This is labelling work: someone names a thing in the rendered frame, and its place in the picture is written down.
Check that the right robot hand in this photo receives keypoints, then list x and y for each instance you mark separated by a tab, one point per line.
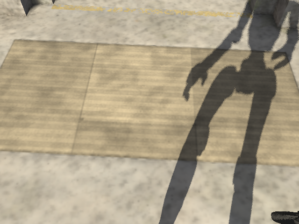
284	217

